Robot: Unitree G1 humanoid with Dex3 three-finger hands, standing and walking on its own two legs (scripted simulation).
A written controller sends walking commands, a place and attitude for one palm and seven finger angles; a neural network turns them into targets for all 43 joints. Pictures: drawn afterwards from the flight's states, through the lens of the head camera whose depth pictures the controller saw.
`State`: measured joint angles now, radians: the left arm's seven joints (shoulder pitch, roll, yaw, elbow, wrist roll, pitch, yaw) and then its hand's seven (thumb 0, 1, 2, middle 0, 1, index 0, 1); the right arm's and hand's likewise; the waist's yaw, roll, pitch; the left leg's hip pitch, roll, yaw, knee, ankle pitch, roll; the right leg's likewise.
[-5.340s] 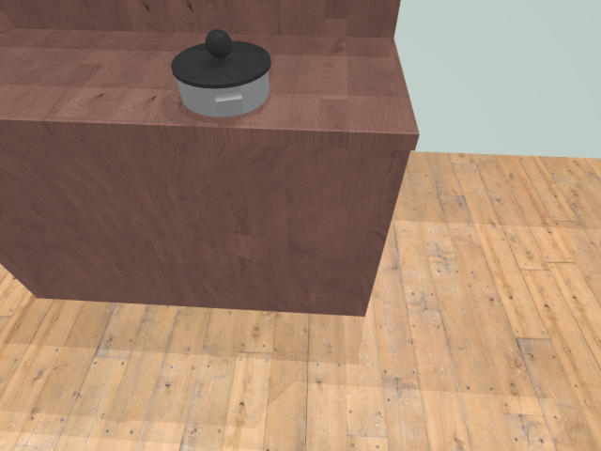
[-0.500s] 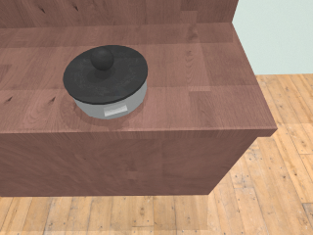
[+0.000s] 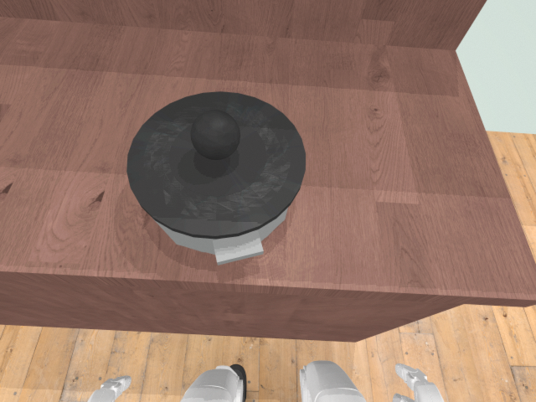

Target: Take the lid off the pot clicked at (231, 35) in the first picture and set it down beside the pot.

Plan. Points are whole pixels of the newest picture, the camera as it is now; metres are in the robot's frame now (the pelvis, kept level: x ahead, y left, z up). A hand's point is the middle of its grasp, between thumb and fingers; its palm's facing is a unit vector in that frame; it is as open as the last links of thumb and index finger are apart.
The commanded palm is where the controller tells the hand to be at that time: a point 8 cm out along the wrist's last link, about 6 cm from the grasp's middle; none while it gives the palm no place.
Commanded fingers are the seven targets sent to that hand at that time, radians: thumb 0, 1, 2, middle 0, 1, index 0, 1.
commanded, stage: come to a stop and stand still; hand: left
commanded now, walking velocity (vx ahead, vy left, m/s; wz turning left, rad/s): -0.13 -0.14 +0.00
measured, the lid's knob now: (215, 135) +0.38 +0.10 +0.17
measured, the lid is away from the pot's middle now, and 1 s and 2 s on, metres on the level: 0.00 0.00 0.00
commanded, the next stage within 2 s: look again from close up in 0.88 s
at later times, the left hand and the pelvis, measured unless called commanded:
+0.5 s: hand out of the picture +0.03 +0.15 -0.20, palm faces -0.02 -0.98 -0.20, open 7.4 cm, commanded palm none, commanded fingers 0.00 0.90 0.90 -0.20 -0.30 -0.20 -0.30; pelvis -0.03 -0.02 -0.03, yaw -1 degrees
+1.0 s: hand out of the picture -0.05 +0.15 -0.18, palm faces +0.00 -0.99 -0.17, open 7.4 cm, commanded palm none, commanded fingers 0.00 0.90 0.90 -0.20 -0.30 -0.20 -0.30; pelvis -0.06 -0.03 +0.00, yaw -2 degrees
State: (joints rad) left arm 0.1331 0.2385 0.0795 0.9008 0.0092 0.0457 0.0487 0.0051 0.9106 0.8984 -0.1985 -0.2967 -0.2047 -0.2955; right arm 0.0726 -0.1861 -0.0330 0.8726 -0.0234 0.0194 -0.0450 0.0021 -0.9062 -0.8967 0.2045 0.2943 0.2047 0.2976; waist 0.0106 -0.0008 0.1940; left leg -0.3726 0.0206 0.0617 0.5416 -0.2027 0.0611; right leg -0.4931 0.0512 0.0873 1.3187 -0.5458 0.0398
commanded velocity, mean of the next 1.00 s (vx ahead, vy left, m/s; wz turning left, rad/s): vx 0.00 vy -0.01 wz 0.00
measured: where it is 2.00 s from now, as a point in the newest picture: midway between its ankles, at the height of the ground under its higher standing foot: outside the picture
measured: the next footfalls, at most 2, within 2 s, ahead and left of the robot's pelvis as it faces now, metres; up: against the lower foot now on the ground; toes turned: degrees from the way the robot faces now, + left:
right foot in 0.30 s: -0.03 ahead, -0.15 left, +0.00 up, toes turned -2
left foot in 0.84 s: -0.05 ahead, +0.06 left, +0.00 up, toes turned +1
